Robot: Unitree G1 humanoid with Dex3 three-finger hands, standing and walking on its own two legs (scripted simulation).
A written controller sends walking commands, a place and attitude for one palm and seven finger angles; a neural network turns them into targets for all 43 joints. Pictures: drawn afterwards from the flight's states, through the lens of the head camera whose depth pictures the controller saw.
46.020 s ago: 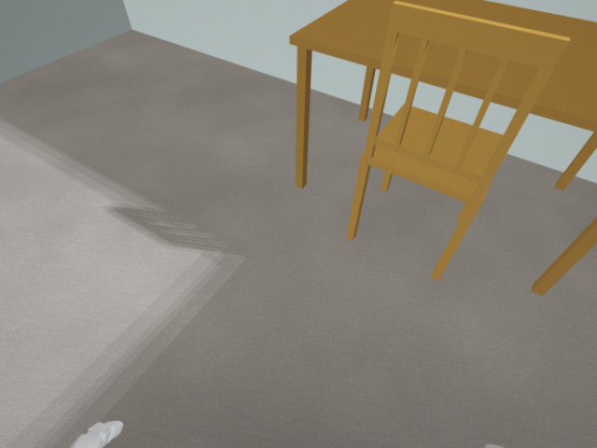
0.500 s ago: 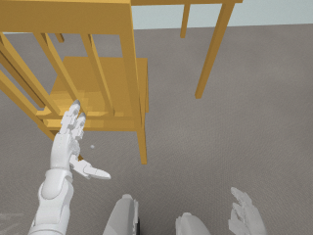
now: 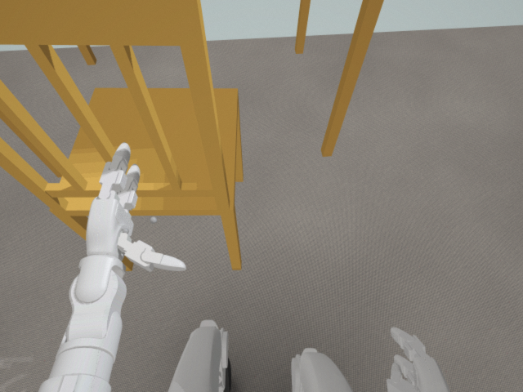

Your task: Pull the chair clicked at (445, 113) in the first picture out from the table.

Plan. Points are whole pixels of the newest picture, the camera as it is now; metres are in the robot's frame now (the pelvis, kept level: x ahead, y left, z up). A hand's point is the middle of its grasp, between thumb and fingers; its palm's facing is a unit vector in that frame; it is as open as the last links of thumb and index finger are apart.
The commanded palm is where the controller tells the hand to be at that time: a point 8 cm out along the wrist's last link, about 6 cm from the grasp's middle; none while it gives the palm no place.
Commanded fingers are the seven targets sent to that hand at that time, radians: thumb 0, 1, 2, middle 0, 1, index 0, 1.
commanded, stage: aim the fingers beside a spindle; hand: left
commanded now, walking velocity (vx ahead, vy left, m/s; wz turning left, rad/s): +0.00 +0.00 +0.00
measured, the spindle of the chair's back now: (95, 133) +0.50 +0.29 +0.06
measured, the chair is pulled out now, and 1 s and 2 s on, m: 0.29 0.29 0.29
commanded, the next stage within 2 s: none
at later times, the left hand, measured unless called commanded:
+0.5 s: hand (165, 235) +0.34 +0.16 +0.02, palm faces +0.02 -1.00 -0.01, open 16.9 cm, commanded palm +0.32 +0.22 +0.03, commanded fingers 0.00 -0.50 0.30 -0.06 -0.08 -0.06 -0.08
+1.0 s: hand (151, 218) +0.35 +0.17 +0.05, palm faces +0.08 -0.99 -0.07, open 16.9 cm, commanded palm +0.32 +0.21 +0.03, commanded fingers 0.00 -0.50 0.30 -0.06 -0.08 -0.06 -0.08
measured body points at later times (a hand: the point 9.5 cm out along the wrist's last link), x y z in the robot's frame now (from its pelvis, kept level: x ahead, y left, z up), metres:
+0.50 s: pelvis +0.00 +0.01 +0.00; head +0.10 +0.01 +0.44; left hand +0.33 +0.21 +0.02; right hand +0.15 -0.24 -0.11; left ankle +0.08 +0.13 -0.61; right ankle -0.02 -0.10 -0.61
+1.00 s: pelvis +0.00 +0.00 +0.00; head +0.10 +0.01 +0.44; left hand +0.34 +0.23 +0.05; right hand +0.14 -0.24 -0.11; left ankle +0.08 +0.13 -0.61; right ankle -0.02 -0.10 -0.61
